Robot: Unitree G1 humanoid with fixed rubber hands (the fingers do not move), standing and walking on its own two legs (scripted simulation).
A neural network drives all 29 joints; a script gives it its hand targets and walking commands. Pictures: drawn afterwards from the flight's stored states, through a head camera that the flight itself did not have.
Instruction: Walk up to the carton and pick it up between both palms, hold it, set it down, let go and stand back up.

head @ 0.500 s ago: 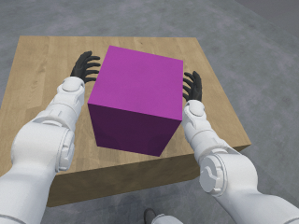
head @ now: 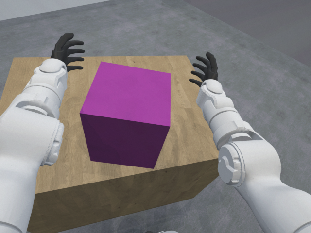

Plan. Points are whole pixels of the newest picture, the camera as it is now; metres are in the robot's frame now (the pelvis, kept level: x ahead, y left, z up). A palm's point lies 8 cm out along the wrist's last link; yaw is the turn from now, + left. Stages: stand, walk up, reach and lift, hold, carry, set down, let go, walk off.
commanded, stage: set down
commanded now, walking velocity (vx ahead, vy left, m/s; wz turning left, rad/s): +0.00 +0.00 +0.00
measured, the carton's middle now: (129, 118) +0.44 -0.05 -0.01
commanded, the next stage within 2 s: none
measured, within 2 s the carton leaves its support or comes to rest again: neither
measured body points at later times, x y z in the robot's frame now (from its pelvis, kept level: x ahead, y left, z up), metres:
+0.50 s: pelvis +0.01 -0.02 +0.01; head +0.06 +0.03 +0.46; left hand +0.52 +0.11 +0.13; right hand +0.40 -0.23 +0.12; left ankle +0.00 +0.09 -0.73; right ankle +0.05 -0.14 -0.73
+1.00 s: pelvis +0.00 +0.01 +0.01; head +0.02 +0.04 +0.46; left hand +0.47 +0.16 +0.11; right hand +0.36 -0.22 +0.10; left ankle +0.00 +0.09 -0.73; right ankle +0.05 -0.14 -0.73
